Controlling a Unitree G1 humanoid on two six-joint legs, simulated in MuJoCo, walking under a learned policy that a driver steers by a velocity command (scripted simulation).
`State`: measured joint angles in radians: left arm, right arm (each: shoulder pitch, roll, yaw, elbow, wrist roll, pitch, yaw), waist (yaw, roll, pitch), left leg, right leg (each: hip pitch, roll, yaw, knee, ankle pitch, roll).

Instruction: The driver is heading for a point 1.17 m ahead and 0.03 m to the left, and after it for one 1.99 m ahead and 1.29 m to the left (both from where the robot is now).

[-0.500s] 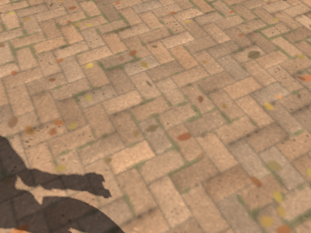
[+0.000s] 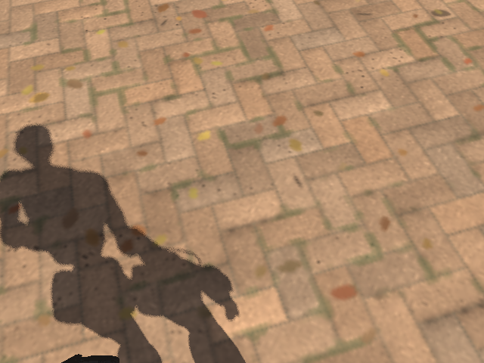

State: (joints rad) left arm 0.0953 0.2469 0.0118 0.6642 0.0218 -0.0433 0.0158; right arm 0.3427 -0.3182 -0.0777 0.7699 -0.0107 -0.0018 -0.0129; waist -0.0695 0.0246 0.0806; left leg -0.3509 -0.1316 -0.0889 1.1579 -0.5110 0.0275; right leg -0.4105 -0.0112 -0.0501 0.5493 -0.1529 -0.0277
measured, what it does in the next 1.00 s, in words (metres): walks ahead: left foot, then right foot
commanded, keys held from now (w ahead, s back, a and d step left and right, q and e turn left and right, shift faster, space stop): q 0.10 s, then no key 0.52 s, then w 0.38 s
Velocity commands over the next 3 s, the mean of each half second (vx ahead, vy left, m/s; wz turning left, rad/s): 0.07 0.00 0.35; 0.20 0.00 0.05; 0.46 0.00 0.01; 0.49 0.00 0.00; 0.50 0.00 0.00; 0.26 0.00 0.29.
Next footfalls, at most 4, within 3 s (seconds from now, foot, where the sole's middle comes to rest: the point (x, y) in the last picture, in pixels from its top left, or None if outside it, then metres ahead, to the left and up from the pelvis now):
0.34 left None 0.09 0.12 -0.77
0.64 right None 0.08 -0.09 -0.76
1.28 right None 0.39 -0.06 -0.77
1.82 left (191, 279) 0.68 0.16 -0.77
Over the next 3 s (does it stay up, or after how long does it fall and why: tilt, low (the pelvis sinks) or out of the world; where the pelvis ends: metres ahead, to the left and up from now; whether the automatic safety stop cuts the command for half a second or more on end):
stays up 1.09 0.13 0.00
